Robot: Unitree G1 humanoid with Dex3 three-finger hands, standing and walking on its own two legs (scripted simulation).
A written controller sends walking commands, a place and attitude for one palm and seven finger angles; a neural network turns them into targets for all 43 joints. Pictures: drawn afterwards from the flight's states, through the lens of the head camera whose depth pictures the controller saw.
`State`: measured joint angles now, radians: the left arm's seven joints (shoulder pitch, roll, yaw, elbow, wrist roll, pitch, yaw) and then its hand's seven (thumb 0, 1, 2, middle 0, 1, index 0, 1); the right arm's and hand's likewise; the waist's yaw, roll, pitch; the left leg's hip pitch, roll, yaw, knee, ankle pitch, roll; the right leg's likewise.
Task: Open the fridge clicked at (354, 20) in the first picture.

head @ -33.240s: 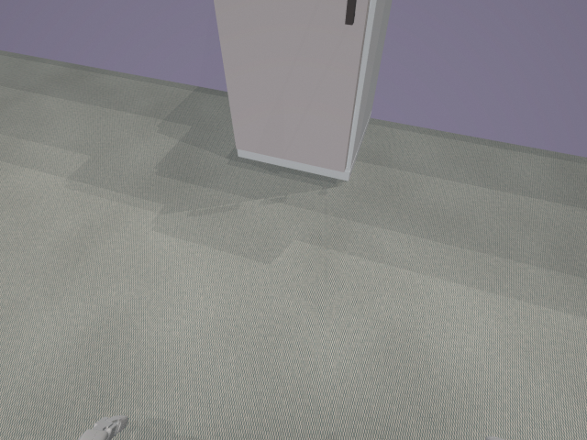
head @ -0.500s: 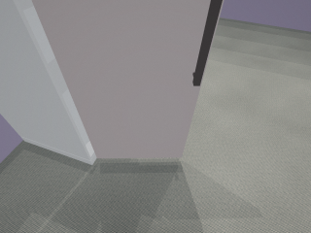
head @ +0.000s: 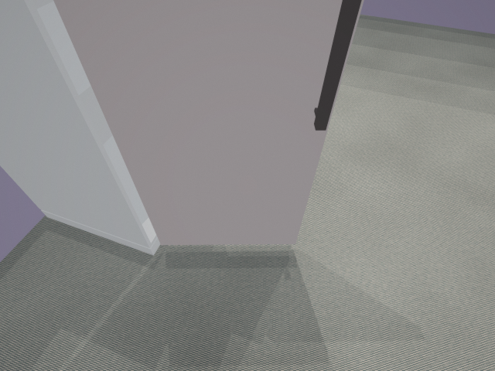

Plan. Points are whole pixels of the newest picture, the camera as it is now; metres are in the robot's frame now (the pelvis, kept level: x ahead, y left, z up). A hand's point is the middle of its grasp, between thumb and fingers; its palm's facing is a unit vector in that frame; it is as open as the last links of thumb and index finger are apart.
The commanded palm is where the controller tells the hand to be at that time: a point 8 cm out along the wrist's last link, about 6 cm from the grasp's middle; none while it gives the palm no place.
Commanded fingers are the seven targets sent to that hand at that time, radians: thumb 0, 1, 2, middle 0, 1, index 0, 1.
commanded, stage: look to check the result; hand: right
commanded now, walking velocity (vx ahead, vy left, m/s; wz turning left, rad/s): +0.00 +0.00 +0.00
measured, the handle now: (335, 48) +0.67 -0.12 +0.19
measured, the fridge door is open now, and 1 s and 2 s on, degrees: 69 69 69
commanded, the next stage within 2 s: stand and wait in 0.38 s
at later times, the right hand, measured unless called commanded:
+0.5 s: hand out of the picture +0.01 -0.16 -0.18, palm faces +0.00 +0.98 -0.17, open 7.4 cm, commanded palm none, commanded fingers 0.00 -0.90 -0.90 0.20 0.30 0.20 0.30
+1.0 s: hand out of the picture +0.02 -0.16 -0.18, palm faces +0.00 +0.99 -0.17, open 7.4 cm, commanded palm none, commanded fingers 0.00 -0.90 -0.90 0.20 0.30 0.20 0.30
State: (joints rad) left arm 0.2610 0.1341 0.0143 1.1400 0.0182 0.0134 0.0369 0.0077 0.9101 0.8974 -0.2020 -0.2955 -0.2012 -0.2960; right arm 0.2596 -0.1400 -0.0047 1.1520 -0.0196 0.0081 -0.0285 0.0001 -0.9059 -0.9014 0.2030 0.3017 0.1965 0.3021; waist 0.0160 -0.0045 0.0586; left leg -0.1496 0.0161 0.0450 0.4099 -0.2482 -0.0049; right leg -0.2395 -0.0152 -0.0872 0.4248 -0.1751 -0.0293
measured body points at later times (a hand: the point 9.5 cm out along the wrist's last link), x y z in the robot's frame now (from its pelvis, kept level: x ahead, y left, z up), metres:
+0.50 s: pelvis +0.01 +0.00 +0.00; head +0.03 +0.00 +0.45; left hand +0.01 +0.23 -0.16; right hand +0.01 -0.21 -0.16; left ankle -0.02 +0.12 -0.74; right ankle +0.03 -0.10 -0.74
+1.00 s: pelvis +0.01 +0.01 +0.00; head +0.04 +0.00 +0.45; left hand +0.01 +0.23 -0.16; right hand +0.02 -0.21 -0.16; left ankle -0.02 +0.12 -0.74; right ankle +0.03 -0.10 -0.74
